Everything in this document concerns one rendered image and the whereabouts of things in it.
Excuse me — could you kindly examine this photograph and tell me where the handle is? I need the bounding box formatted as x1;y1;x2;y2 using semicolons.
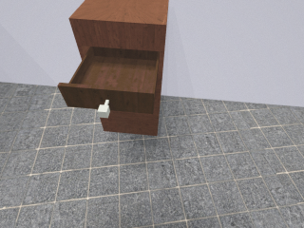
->
97;100;110;118

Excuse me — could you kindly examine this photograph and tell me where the cabinet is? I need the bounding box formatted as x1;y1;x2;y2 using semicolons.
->
68;0;169;136

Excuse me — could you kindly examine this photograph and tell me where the drawer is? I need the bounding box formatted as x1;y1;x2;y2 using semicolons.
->
57;47;160;114

